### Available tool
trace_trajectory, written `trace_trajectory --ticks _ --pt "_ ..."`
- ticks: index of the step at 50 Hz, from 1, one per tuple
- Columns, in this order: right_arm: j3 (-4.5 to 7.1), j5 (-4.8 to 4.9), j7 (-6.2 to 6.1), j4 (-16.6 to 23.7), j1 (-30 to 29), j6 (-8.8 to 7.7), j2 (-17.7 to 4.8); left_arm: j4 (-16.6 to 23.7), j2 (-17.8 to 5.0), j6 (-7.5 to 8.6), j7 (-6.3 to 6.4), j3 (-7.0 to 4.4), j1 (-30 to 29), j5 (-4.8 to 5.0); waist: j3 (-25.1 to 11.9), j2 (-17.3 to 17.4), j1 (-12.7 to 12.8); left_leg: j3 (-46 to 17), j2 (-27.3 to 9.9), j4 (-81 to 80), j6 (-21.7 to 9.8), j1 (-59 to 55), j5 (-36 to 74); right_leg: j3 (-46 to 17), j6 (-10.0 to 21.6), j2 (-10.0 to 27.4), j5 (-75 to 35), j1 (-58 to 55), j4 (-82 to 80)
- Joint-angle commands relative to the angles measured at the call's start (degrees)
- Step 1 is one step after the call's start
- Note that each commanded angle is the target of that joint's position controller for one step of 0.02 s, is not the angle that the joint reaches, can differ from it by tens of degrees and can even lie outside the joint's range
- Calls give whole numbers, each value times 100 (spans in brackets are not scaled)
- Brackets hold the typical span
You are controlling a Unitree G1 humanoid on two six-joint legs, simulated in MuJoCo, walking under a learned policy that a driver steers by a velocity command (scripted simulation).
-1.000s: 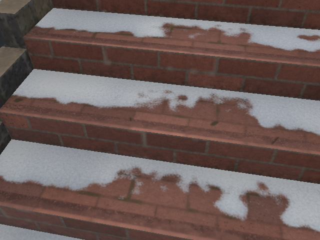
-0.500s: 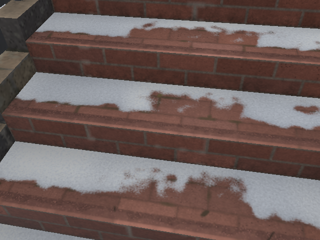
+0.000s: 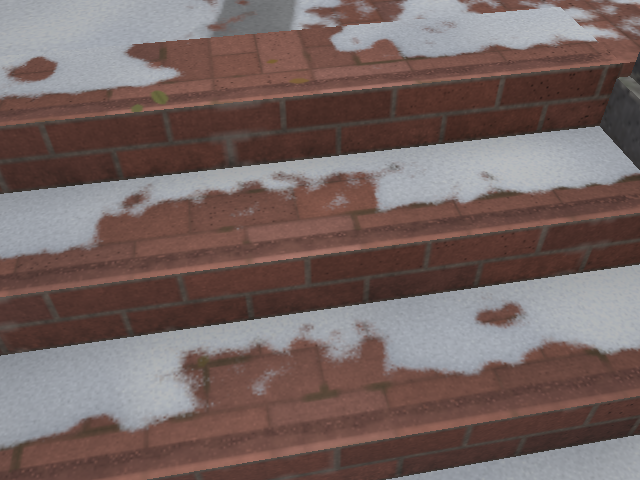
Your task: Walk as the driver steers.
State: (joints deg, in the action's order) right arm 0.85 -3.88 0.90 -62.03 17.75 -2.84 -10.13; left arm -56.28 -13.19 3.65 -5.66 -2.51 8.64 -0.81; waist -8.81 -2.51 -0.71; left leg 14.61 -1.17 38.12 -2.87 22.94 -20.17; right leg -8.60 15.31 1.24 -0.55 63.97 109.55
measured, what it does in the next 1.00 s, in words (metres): climbs: right foot 0.15 m higher, then left foot 0.15 m higher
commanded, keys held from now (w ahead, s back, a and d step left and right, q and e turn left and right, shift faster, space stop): w+e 0.04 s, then w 0.14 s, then w+q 0.32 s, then q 0.06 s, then e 0.44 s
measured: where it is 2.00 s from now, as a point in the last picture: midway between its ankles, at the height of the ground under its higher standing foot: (363, 459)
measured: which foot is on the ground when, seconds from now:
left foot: down 0.00-0.36, up 0.38-0.84, down 0.86-1.00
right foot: up 0.00-0.30, down 0.32-0.92, up 0.94-1.00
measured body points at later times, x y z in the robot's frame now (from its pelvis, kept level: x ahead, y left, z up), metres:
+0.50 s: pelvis +0.27 -0.06 +0.11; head +0.29 -0.05 +0.56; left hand +0.38 +0.16 -0.03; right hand +0.22 -0.28 -0.04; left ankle +0.15 +0.11 -0.38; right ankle +0.32 -0.15 -0.56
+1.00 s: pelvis +0.45 +0.01 +0.22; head +0.47 +0.02 +0.67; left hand +0.49 +0.24 +0.07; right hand +0.68 -0.19 +0.15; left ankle +0.55 +0.10 -0.41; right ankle +0.34 -0.15 -0.43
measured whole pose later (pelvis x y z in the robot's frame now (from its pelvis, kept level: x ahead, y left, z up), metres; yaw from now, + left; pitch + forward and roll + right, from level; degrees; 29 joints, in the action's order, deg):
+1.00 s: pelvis +0.45 +0.01 +0.22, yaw -4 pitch +7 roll +0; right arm -0.6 -3.5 -0.4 -44.1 -4.5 -4.1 -7.8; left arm -55.8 -10.2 6.0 -4.3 -2.7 18.5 -0.5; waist -5.1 -1.4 1.1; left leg 8.6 -4.8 70.2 -4.5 51.2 -25.5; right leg -7.3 2.0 1.3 13.4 28.6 64.7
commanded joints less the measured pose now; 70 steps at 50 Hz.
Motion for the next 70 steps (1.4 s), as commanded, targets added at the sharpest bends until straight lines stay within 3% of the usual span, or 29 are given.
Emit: trace_trajectory --ticks 1,9,11,13,14,15,16,17,18,19,20,22,24,26,30,36,38,40,43,45,46,47,48,51,54,56,60,68,70 --pt "-193 -200 92 281 -528 -193 396 117 508 -45 -203 234 8 52 528 630 280 -930 -1200 -2492 -922 119 1127 382 126 51 400 577 1401" --pt "-419 -538 379 -697 1740 -206 394 1361 337 -435 345 475 -2293 -34 629 361 -405 -1001 -1631 -3086 -1065 -2797 1848 397 47 399 46 3002 -984" --pt "-433 -267 583 -567 1450 -232 381 1701 588 -727 180 567 -3140 -174 760 527 -213 -438 -1622 -3773 -1096 -1273 2764 1461 -68 788 1182 997 -2114" --pt "-429 -14 620 -543 1681 -402 67 1697 755 -724 -21 594 -2980 -188 533 1002 26 -252 -1604 -3526 -1313 -690 5296 2013 -314 304 1575 -1008 -2309" --pt "-66 621 -159 -475 1599 -496 -437 1308 804 -377 300 520 -1467 135 1034 228 263 -151 -1433 -3247 -860 -1408 6033 2493 -502 85 2733 -1805 -3501" --pt "-81 672 -408 -585 2159 -521 -615 1118 869 -189 468 526 -1088 334 755 402 268 -419 -1554 -2384 -825 -1812 7894 2642 -562 -407 3283 -2612 -4188" --pt "-210 -142 400 -774 2054 -518 -755 1677 781 -470 124 627 -2201 -51 217 2383 392 -539 -1951 -2497 -1084 -2106 9635 1603 -415 -284 2325 -2726 -4525" --pt "77 -39 529 -387 1127 -525 -1039 1461 169 -472 160 320 -1166 -213 -223 1890 858 -557 -1486 -1334 -821 -2058 9294 1330 -295 -357 1092 -3707 -4939" --pt "-123 -317 784 -336 2079 -644 -360 1044 -208 -448 174 361 -129 150 -1586 441 721 -1253 -1123 287 -708 466 7625 -475 279 568 1311 -6507 -5344" --pt "-57 -56 846 -485 1883 -543 -138 645 -551 -572 260 151 1282 -323 -1660 -52 1246 -1695 -345 1675 -490 1277 2412 -2455 494 1420 1089 -7155 -7413" --pt "32 234 962 -617 1741 -394 33 182 -1073 -497 290 -126 2136 -410 -1321 -191 1333 -2684 -85 5000 -525 1867 2283 -3982 577 2029 1916 -6346 -8690" --pt "111 248 762 -529 1124 -503 306 -200 -628 -201 369 -60 1284 -209 68 -367 648 -3015 -14 7508 -663 2894 2549 -2456 -38 1807 2708 -4629 -8531" --pt "41 376 557 -219 416 -506 478 -272 469 -153 243 221 474 -197 -35 546 97 -3009 -150 7826 -1052 3332 2477 -1097 -429 1798 1194 -4410 -8274" --pt "19 418 492 -112 307 -286 584 -255 938 -66 251 374 191 -329 151 589 -308 -2833 -273 7386 -1174 3546 2327 75 -631 1600 15 -4102 -8430" --pt "-14 394 539 206 -299 -136 502 -68 554 87 359 288 93 -479 224 -245 -380 -1896 -160 8613 -843 3759 788 1337 -60 1269 -1305 -3836 -9241" --pt "-274 294 125 1656 -2296 71 61 -882 335 95 337 283 1677 -751 160 425 83 -1832 -632 6728 -958 6024 905 1186 -384 1247 -695 -6128 -9479" --pt "-358 167 124 1645 -2379 251 213 -630 339 165 238 312 1584 -603 205 -36 101 -1398 -852 5600 -540 4920 1580 1372 -330 1018 -938 -5352 -9746" --pt "-404 158 290 1766 -3182 515 164 -444 102 199 -54 298 1739 -312 572 -433 302 -907 -536 4476 -235 3264 -627 1191 -130 1349 -474 -4071 -10360" --pt "-63 269 181 1825 -2566 206 -200 48 -424 444 -4 112 1479 -33 237 -468 -88 -717 90 2892 -297 2304 -369 1181 -235 1484 -3512 -5753 -9399" --pt "-34 345 20 1991 -2251 50 -476 142 -103 555 46 61 2069 -97 -1029 372 121 -1929 -442 2827 -996 -26 2396 1297 -867 816 -4306 -4583 -8027" --pt "76 197 -111 2038 -1458 59 -829 402 -113 559 55 28 1474 -25 -1296 757 -336 -3225 -916 1372 -1231 -1031 1323 1152 -1009 204 -2089 -3393 -7230" --pt "230 -55 -220 1817 -449 63 -1320 769 407 465 26 93 621 -9 -1306 1896 -826 -5054 -1755 -582 -1589 -1695 191 636 -1225 -271 1981 -1952 -5705" --pt "347 -139 -292 1689 40 -87 -1442 634 392 323 64 27 695 92 -1317 1973 -1001 -6124 -2196 -1114 -1767 -1523 -497 -383 -1366 -280 2000 -1378 -3156" --pt "242 298 -168 1422 -1465 -305 -517 233 466 224 319 -3 1161 61 -81 671 4 -3755 -1710 -790 -1076 752 -890 -324 -1271 81 1107 -1272 -1590" --pt "99 182 -183 1771 -2602 -279 158 -2 410 45 236 89 1363 12 -313 316 401 -2763 -1630 -1141 -925 1292 353 -90 -1302 184 983 -1604 -948" --pt "112 128 -241 1763 -2484 -331 8 -6 81 66 144 44 1198 61 -394 224 294 -2096 -1592 -1090 -899 1105 613 -229 -1339 86 774 -1501 -832" --pt "132 154 -310 1642 -1856 -429 -300 437 -540 119 122 -127 288 -228 -122 289 14 -1134 -1503 -1025 -831 533 -97 73 -1361 191 430 -1369 -1582" --pt "-14 149 -352 1690 -1513 -706 -551 985 -245 -123 345 -31 -176 -487 182 455 -119 -872 -2046 -835 -419 -47 -729 573 -1512 875 961 -2278 -4656" --pt "7 35 -415 1794 -1526 -688 -708 1082 -383 -21 315 -79 -337 -345 100 175 -280 -492 -1697 -56 -239 -119 -689 1037 -1509 653 599 -3061 -6089"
